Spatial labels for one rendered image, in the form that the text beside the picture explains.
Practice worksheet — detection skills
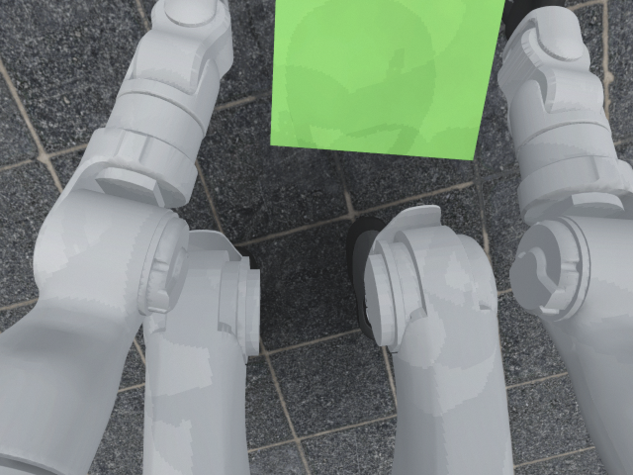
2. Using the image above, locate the robot right forearm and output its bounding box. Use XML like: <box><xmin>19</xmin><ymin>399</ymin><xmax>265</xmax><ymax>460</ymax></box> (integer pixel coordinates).
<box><xmin>497</xmin><ymin>6</ymin><xmax>633</xmax><ymax>227</ymax></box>

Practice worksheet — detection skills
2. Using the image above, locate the robot left forearm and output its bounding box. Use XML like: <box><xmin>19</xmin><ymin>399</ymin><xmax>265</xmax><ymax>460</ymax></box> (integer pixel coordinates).
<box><xmin>33</xmin><ymin>0</ymin><xmax>233</xmax><ymax>288</ymax></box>

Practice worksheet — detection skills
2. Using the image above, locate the carton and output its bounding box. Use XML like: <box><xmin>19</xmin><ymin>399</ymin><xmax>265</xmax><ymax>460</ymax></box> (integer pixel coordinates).
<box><xmin>270</xmin><ymin>0</ymin><xmax>505</xmax><ymax>160</ymax></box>

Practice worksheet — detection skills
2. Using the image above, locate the right robot upper arm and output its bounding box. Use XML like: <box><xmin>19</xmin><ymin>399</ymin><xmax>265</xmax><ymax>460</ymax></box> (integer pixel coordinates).
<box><xmin>509</xmin><ymin>215</ymin><xmax>633</xmax><ymax>475</ymax></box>

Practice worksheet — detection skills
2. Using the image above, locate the robot right hand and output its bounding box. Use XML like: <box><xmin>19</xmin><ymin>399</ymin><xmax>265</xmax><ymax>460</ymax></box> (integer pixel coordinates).
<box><xmin>501</xmin><ymin>0</ymin><xmax>566</xmax><ymax>41</ymax></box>

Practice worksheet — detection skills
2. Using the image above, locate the right robot shin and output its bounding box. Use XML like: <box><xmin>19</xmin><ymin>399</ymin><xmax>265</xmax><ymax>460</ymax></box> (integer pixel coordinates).
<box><xmin>364</xmin><ymin>205</ymin><xmax>497</xmax><ymax>324</ymax></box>

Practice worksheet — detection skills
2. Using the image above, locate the left robot upper arm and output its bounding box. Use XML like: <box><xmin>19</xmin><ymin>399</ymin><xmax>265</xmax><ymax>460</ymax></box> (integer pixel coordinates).
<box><xmin>0</xmin><ymin>188</ymin><xmax>190</xmax><ymax>475</ymax></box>

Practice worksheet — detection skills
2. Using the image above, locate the left robot thigh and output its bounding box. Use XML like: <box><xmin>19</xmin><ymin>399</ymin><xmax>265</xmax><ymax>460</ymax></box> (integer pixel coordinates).
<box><xmin>142</xmin><ymin>250</ymin><xmax>260</xmax><ymax>475</ymax></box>

